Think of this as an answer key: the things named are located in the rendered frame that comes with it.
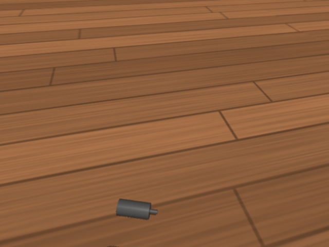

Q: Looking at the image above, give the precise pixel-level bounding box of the bottle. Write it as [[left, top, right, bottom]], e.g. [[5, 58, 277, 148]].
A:
[[116, 199, 158, 219]]

